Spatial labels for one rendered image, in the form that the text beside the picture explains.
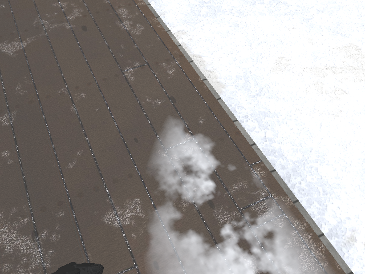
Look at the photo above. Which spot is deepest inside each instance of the left robot hand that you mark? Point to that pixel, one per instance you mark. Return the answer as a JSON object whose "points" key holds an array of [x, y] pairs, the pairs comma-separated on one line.
{"points": [[83, 268]]}

